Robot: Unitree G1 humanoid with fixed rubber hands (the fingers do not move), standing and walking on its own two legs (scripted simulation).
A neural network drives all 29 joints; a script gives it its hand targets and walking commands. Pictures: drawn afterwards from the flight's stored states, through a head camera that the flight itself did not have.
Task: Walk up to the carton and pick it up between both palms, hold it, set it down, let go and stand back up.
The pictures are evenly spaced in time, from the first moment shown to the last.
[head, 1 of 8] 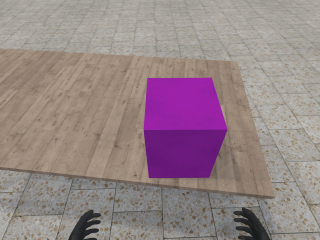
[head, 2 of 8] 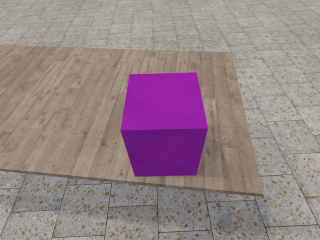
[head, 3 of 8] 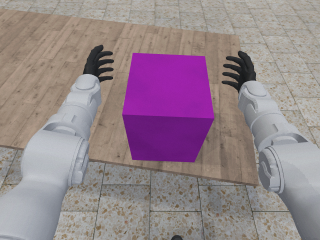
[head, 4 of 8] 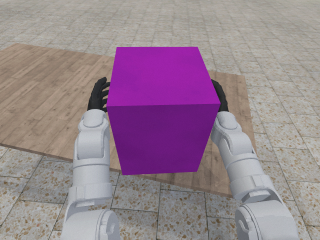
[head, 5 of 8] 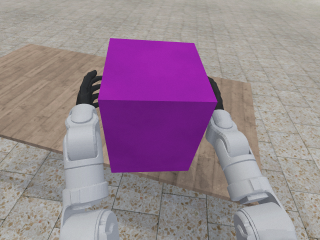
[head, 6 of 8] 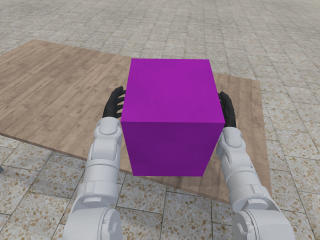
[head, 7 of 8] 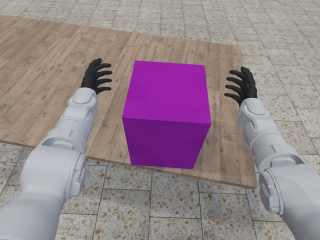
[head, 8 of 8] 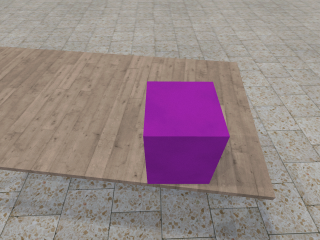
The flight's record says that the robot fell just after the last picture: no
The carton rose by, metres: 0.19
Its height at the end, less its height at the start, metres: +0.00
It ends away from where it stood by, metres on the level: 0.02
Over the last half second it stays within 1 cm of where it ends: yes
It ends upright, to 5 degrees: yes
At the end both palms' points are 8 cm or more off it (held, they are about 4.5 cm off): yes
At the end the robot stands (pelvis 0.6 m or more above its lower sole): yes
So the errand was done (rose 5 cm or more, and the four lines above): yes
